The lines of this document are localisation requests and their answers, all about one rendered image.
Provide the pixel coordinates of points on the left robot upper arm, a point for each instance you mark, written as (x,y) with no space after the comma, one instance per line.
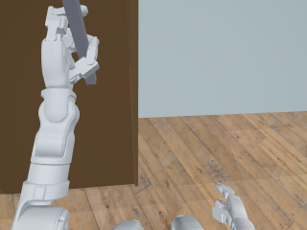
(43,218)

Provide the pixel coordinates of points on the robot right forearm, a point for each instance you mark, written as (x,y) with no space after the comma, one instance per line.
(241,223)

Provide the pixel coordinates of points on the right robot thigh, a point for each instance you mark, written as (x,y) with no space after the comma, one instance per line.
(185,223)

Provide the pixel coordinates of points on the robot left forearm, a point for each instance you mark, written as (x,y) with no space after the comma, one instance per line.
(52,151)

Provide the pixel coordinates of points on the left robot hand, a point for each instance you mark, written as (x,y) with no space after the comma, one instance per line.
(56,50)

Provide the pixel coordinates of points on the handle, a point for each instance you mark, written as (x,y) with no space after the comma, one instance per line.
(74,16)

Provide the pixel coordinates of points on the left robot thigh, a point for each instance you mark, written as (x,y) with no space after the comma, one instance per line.
(128,225)

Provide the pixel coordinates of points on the robot thigh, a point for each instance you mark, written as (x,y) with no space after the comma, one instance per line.
(185,223)
(128,225)

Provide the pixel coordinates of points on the wardrobe door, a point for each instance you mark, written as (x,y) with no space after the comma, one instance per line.
(103,148)

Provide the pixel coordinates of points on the right robot hand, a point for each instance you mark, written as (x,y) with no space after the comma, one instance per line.
(233,208)

